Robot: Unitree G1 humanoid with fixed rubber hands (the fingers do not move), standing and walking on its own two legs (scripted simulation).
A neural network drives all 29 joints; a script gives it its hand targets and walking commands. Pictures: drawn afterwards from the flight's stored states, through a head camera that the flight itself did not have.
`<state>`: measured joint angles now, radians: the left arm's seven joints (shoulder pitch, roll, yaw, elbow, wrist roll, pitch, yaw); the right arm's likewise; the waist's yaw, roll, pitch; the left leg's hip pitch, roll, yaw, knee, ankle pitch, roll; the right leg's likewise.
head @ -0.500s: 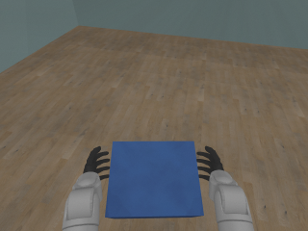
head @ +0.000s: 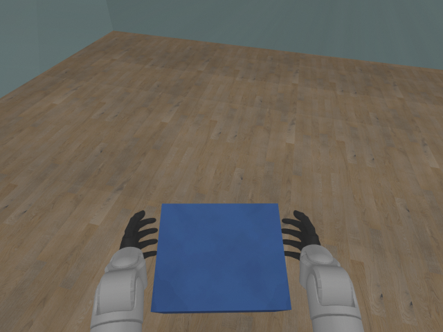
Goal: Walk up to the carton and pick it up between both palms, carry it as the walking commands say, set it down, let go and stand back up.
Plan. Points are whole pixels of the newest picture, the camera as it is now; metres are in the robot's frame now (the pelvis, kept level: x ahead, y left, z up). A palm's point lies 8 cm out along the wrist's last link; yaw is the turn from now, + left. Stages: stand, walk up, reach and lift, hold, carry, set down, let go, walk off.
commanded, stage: carry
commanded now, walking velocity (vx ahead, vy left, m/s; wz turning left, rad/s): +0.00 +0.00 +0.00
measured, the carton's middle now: (220, 259) +0.30 +0.00 -0.05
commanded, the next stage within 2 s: none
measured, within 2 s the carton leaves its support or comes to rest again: neither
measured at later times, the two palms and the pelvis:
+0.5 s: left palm (119, 256) +0.27 +0.18 +0.04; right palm (300, 257) +0.27 -0.14 +0.03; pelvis +0.00 +0.02 +0.00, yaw +1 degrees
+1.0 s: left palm (122, 259) +0.26 +0.17 +0.04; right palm (305, 262) +0.26 -0.15 +0.03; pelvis -0.02 +0.02 +0.00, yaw +0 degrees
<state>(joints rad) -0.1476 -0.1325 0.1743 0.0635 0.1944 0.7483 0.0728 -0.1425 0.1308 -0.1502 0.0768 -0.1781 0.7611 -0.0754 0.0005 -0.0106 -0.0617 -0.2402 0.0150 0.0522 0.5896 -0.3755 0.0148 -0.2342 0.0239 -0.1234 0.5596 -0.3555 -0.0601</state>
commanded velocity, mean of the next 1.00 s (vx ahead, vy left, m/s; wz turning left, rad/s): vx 0.00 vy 0.00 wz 0.00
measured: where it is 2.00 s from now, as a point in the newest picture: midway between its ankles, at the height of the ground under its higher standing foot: outside the picture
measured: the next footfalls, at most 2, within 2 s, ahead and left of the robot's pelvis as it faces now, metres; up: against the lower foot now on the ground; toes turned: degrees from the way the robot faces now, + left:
none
